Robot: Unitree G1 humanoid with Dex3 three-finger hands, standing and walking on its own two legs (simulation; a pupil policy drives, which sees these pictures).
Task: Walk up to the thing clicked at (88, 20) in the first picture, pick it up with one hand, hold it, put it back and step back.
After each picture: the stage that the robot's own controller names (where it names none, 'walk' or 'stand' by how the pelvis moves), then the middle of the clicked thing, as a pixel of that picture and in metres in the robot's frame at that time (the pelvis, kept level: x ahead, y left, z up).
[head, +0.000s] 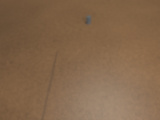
stand; (88, 20) +2.03 -0.08 -0.72
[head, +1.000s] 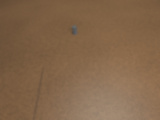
walk; (74, 30) +1.88 +0.23 -0.70
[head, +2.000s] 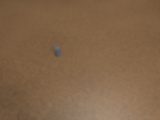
walk; (58, 51) +1.28 +0.35 -0.72
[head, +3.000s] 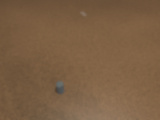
walk; (60, 87) +0.80 +0.25 -0.70
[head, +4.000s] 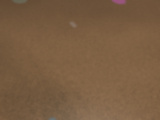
walk; out of the picture +0.48 +0.21 -0.71
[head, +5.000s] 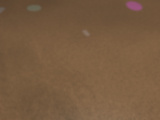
stand; out of the picture +0.36 +0.19 -0.72
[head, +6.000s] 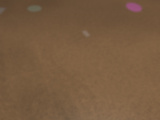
stand; out of the picture +0.37 +0.19 -0.73
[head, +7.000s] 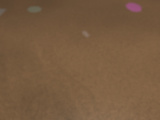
stand; out of the picture +0.37 +0.20 -0.73
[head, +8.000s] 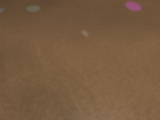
stand; out of the picture +0.36 +0.20 -0.73
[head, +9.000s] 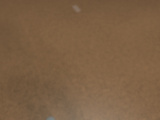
go down; out of the picture +0.38 +0.21 -0.69
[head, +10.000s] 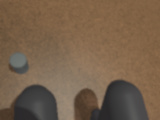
go down; (20, 64) +0.45 +0.24 -0.29
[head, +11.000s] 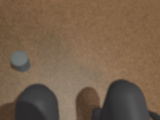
close in; (21, 62) +0.45 +0.24 -0.29
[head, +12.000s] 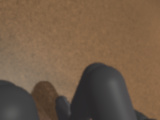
close in; out of the picture +0.44 +0.28 -0.22
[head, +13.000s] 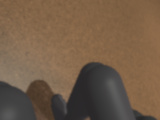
close; out of the picture +0.43 +0.29 -0.23
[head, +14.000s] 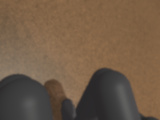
lift; out of the picture +0.37 +0.26 -0.22
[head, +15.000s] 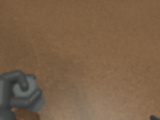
lift; (30, 95) +0.32 +0.19 -0.02
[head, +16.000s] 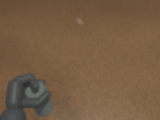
hold; (40, 99) +0.32 +0.17 -0.01
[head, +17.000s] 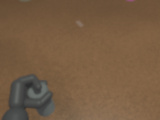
hold; (42, 100) +0.32 +0.17 -0.02
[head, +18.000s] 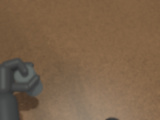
crouch; (29, 81) +0.38 +0.20 -0.08
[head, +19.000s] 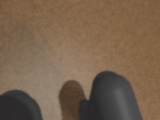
lower; out of the picture +0.48 +0.28 -0.15
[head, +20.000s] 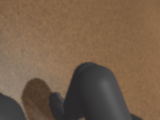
lower; out of the picture +0.44 +0.29 -0.23
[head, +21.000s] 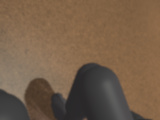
lower; out of the picture +0.44 +0.29 -0.23
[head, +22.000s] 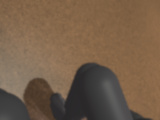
lower; out of the picture +0.44 +0.29 -0.23
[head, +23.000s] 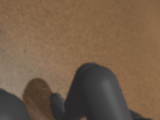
lower; out of the picture +0.44 +0.29 -0.24
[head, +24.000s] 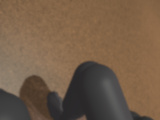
withdraw; out of the picture +0.43 +0.27 -0.23
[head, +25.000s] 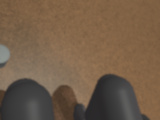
stand; out of the picture +0.43 +0.25 -0.26
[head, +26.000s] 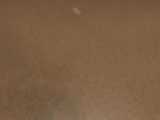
stand; out of the picture +0.39 +0.18 -0.62
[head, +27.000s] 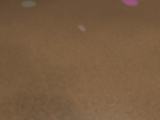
stand; out of the picture +0.38 +0.19 -0.67
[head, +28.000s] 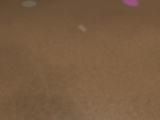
stand; out of the picture +0.38 +0.18 -0.67
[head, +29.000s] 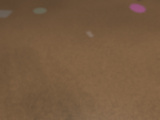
stand; out of the picture +0.40 +0.18 -0.72
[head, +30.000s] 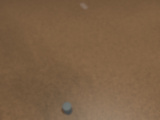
walk; (67, 108) +0.49 +0.16 -0.70
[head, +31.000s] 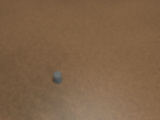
walk; (57, 77) +0.77 +0.18 -0.70
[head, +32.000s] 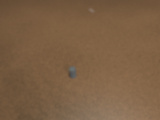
stand; (72, 72) +1.02 +0.19 -0.71
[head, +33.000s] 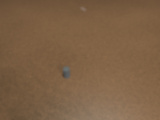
stand; (66, 72) +1.01 +0.19 -0.73
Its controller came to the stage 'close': yes
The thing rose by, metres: 0.70
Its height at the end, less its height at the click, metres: +0.00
